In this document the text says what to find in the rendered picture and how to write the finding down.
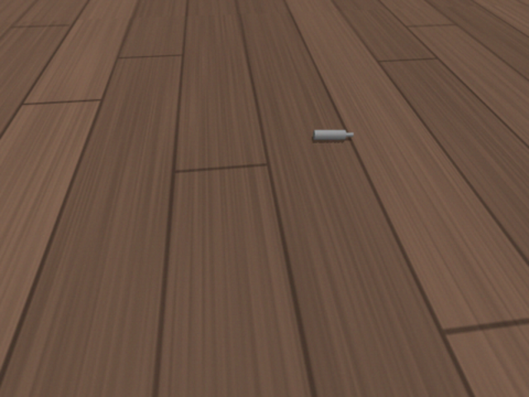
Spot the bottle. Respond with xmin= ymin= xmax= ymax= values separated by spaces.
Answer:
xmin=313 ymin=130 xmax=354 ymax=140

